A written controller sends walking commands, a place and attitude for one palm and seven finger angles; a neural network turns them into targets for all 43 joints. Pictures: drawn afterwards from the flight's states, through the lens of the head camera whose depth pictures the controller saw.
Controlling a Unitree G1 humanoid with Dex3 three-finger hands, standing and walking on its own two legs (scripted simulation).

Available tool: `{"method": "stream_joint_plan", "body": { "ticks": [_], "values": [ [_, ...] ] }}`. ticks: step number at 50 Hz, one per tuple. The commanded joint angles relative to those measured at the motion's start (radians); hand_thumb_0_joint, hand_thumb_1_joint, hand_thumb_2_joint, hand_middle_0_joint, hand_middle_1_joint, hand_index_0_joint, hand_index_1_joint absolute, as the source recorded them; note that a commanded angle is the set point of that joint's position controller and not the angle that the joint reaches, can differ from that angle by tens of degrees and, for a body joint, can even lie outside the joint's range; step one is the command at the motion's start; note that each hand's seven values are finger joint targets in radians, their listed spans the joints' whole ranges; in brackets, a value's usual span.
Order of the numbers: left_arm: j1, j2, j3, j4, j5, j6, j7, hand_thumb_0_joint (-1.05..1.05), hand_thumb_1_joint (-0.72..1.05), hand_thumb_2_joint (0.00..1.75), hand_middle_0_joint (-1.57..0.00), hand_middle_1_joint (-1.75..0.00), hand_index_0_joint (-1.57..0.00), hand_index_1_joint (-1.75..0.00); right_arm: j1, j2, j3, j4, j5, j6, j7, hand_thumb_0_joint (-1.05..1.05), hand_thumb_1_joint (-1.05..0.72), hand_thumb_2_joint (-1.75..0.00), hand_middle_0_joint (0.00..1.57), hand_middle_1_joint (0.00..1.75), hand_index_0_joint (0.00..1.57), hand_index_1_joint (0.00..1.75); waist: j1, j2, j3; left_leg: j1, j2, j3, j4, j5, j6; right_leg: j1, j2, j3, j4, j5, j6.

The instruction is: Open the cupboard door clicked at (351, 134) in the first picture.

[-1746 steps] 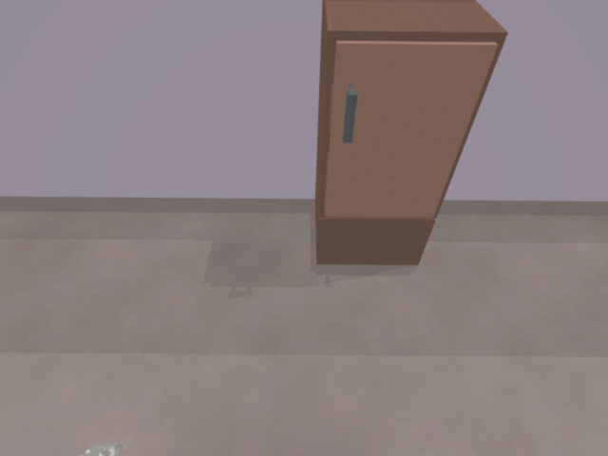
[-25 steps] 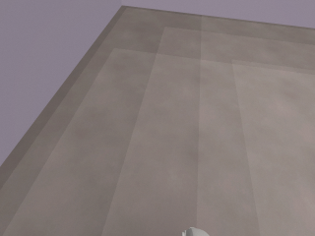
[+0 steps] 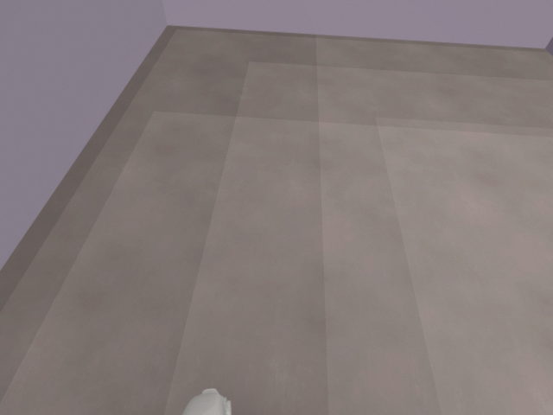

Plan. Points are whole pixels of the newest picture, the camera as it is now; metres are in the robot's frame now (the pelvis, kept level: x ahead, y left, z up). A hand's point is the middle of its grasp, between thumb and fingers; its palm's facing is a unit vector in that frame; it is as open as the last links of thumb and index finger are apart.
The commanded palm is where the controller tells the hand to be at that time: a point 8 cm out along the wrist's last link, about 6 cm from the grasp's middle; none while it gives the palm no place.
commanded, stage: walk to a spot facing it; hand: left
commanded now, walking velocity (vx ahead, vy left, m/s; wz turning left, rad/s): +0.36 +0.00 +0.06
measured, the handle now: out of the picture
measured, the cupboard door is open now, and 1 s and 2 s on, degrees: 50 50 50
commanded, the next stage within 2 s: turn to face it in 0.20 s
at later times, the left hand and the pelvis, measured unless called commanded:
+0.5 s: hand (175, 329) +0.29 +0.20 -0.17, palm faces -0.01 -0.98 -0.21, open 7.3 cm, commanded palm none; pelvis +0.21 +0.01 +0.00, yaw +0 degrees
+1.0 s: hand (161, 331) +0.30 +0.24 -0.20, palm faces +0.31 -0.92 -0.22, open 7.3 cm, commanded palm none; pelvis +0.29 +0.02 -0.02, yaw +18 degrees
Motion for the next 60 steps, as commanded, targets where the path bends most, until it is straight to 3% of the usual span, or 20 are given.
{"method": "stream_joint_plan", "body": {
  "ticks": [1,5,6,7,10,15,21,25,27,28,29,31,35,39,42,44,45,47,51,60],
  "values": [
    [0.066,0.118,0.021,-0.016,-0.001,-0.022,0.01,0.0,0.9,0.9,-0.2,-0.3,-0.2,-0.3,-0.081,-0.05,0.001,-0.089,0.008,-0.035,0.014,0.0,-0.9,-0.9,0.2,0.3,0.2,0.3,0.029,-0.133,0.075,0.025,-0.025,0.008,-0.138,0.019,0.027,-0.014,-0.285,0.161,-0.147,0.264,-0.119],
    [0.055,0.105,0.023,-0.021,-0.006,-0.013,0.01,0.0,0.9,0.9,-0.2,-0.3,-0.2,-0.3,0.202,-0.159,-0.024,-0.005,-0.006,-0.049,-0.01,0.0,-0.9,-0.9,0.2,0.3,0.2,0.3,-0.117,0.075,-0.047,0.548,-0.025,-0.054,-0.304,0.027,0.092,-0.221,-0.18,0.057,0.293,0.387,-0.043],
    [0.117,0.053,0.017,-0.039,-0.016,-0.009,0.001,0.0,0.9,0.9,-0.2,-0.3,-0.2,-0.3,0.333,-0.276,-0.049,0.021,-0.023,-0.054,-0.022,0.0,-0.9,-0.9,0.2,0.3,0.2,0.3,-0.135,0.311,-0.176,0.752,0.238,-0.433,-0.401,-0.025,0.199,-0.443,-0.031,-0.019,0.643,0.003,0.011],
    [0.051,0.067,0.012,-0.081,-0.011,-0.016,0.001,0.0,0.9,0.9,-0.2,-0.3,-0.2,-0.3,0.372,-0.299,-0.048,0.023,-0.013,-0.041,-0.028,0.0,-0.9,-0.9,0.2,0.3,0.2,0.3,-0.141,0.284,-0.195,0.708,0.348,-0.599,-0.527,-0.071,0.266,-0.517,0.006,0.074,0.867,-0.273,0.0],
    [-0.018,0.047,0.016,-0.068,0.005,0.003,-0.009,0.0,0.9,0.9,-0.2,-0.3,-0.2,-0.3,0.122,-0.171,-0.012,-0.047,-0.006,-0.052,-0.038,0.0,-0.9,-0.9,0.2,0.3,0.2,0.3,-0.032,0.127,-0.001,0.363,0.268,-0.378,-0.606,-0.165,0.185,-0.573,-0.12,0.164,0.975,-0.047,0.011],
    [0.056,-0.011,0.013,-0.04,0.007,0.051,-0.013,0.0,0.9,0.9,-0.2,-0.3,-0.2,-0.3,0.095,-0.119,0.011,-0.038,0.005,-0.07,-0.044,0.0,-0.9,-0.9,0.2,0.3,0.2,0.3,0.037,0.113,-0.016,0.31,0.17,-0.07,-0.62,0.135,0.148,-0.476,-0.127,0.137,0.747,0.074,0.042],
    [-0.044,-0.005,-0.002,-0.071,0.003,0.044,-0.001,0.0,0.9,0.9,-0.2,-0.3,-0.2,-0.3,0.133,-0.11,0.015,-0.001,0.006,-0.048,-0.043,0.0,-0.9,-0.9,0.2,0.3,0.2,0.3,0.023,0.101,0.016,0.257,0.116,-0.068,-0.542,0.316,0.18,-0.281,-0.091,0.044,0.337,0.143,0.072],
    [-0.012,0.066,0.02,-0.083,-0.002,0.039,0.007,0.0,0.9,0.9,-0.2,-0.3,-0.2,-0.3,0.095,-0.129,0.0,-0.011,0.009,-0.014,-0.04,0.0,-0.9,-0.9,0.2,0.3,0.2,0.3,0.061,0.087,-0.01,0.199,0.061,-0.112,-0.382,0.165,0.114,-0.098,-0.081,0.037,0.137,0.194,0.075],
    [0.08,0.2,0.048,-0.068,0.006,0.024,0.024,0.0,0.9,0.9,-0.2,-0.3,-0.2,-0.3,0.127,-0.059,0.005,-0.034,0.017,-0.006,-0.023,0.0,-0.9,-0.9,0.2,0.3,0.2,0.3,0.085,-0.22,-0.093,-0.014,-0.123,0.04,-0.091,-0.259,0.013,0.143,-0.405,0.307,0.041,0.476,-0.033],
    [0.124,0.23,0.052,-0.07,-0.002,0.023,0.03,0.0,0.9,0.9,-0.2,-0.3,-0.2,-0.3,0.097,-0.054,0.003,-0.056,0.016,0.004,-0.029,0.0,-0.9,-0.9,0.2,0.3,0.2,0.3,0.114,-0.303,-0.141,-0.032,-0.124,-0.008,0.161,-0.461,0.004,0.153,-0.52,0.375,-0.006,0.621,-0.128],
    [0.091,0.197,0.05,-0.075,-0.003,0.023,0.041,0.0,0.9,0.9,-0.2,-0.3,-0.2,-0.3,0.075,-0.079,-0.007,-0.057,0.018,0.014,-0.032,0.0,-0.9,-0.9,0.2,0.3,0.2,0.3,0.099,-0.364,-0.15,-0.059,-0.084,-0.059,0.302,-0.436,-0.001,0.129,-0.507,0.358,-0.006,0.673,-0.152],
    [0.002,0.148,0.037,-0.111,-0.002,0.031,0.045,0.0,0.9,0.9,-0.2,-0.3,-0.2,-0.3,0.037,-0.073,-0.006,-0.052,0.019,0.022,-0.023,0.0,-0.9,-0.9,0.2,0.3,0.2,0.3,0.066,-0.219,-0.127,-0.069,-0.05,-0.075,0.378,-0.327,-0.013,0.084,-0.431,0.19,0.022,0.669,-0.121],
    [-0.069,0.136,0.037,-0.143,0.006,0.037,0.043,0.0,0.9,0.9,-0.2,-0.3,-0.2,-0.3,0.014,-0.033,-0.001,-0.064,0.014,0.047,-0.004,0.0,-0.9,-0.9,0.2,0.3,0.2,0.3,0.021,-0.172,-0.039,0.032,-0.054,-0.007,0.197,-0.234,-0.023,-0.097,-0.379,0.011,-0.004,0.528,-0.065],
    [-0.085,0.168,0.054,-0.165,0.014,0.048,0.038,0.0,0.9,0.9,-0.2,-0.3,-0.2,-0.3,-0.038,-0.049,-0.006,-0.117,0.013,0.049,0.006,0.0,-0.9,-0.9,0.2,0.3,0.2,0.3,0.027,-0.184,-0.014,0.109,-0.069,0.034,-0.005,-0.204,-0.011,-0.138,-0.397,-0.019,0.04,0.391,-0.054],
    [-0.103,0.19,0.061,-0.193,0.002,0.059,0.026,0.0,0.9,0.9,-0.2,-0.3,-0.2,-0.3,0.021,-0.124,-0.022,-0.134,0.005,0.042,0.009,0.0,-0.9,-0.9,0.2,0.3,0.2,0.3,-0.027,-0.08,-0.064,0.316,-0.094,0.048,-0.244,-0.008,0.003,-0.211,-0.365,-0.088,0.224,0.284,0.009],
    [-0.146,0.097,0.035,-0.272,-0.008,0.072,0.017,0.0,0.9,0.9,-0.2,-0.3,-0.2,-0.3,0.15,-0.333,-0.069,-0.141,-0.005,0.029,-0.003,0.0,-0.9,-0.9,0.2,0.3,0.2,0.3,-0.102,0.402,-0.137,0.501,0.306,-0.532,-0.453,0.481,0.227,-0.553,-0.136,-0.065,0.695,-0.421,0.136],
    [-0.196,0.128,0.034,-0.298,0.003,0.081,0.023,0.0,0.9,0.9,-0.2,-0.3,-0.2,-0.3,0.174,-0.356,-0.068,-0.131,-0.002,0.027,-0.016,0.0,-0.9,-0.9,0.2,0.3,0.2,0.3,-0.111,0.257,-0.174,0.471,0.343,-0.568,-0.464,0.382,0.282,-0.565,-0.122,0.087,0.821,-0.39,0.111],
    [-0.2,0.122,0.043,-0.272,0.002,0.083,0.023,0.0,0.9,0.9,-0.2,-0.3,-0.2,-0.3,0.046,-0.321,-0.06,-0.172,-0.001,0.024,-0.034,0.0,-0.9,-0.9,0.2,0.3,0.2,0.3,-0.057,0.26,-0.124,0.385,0.245,-0.478,-0.469,0.245,0.234,-0.613,-0.127,0.154,0.897,-0.232,0.112],
    [-0.118,0.122,0.043,-0.232,0.0,0.089,0.011,0.0,0.9,0.9,-0.2,-0.3,-0.2,-0.3,-0.049,-0.275,-0.039,-0.21,0.001,0.009,-0.035,0.0,-0.9,-0.9,0.2,0.3,0.2,0.3,0.009,0.143,-0.125,0.381,0.121,-0.287,-0.44,0.364,0.186,-0.519,-0.105,0.141,0.78,-0.102,0.125],
    [-0.076,0.121,0.034,-0.266,-0.013,0.079,0.016,0.0,0.9,0.9,-0.2,-0.3,-0.2,-0.3,-0.102,-0.293,-0.062,-0.227,0.0,0.037,-0.024,0.0,-0.9,-0.9,0.2,0.3,0.2,0.3,0.026,0.169,-0.132,0.278,0.072,-0.362,-0.365,0.321,0.175,-0.217,-0.009,0.087,0.271,-0.051,0.108]
  ]
}}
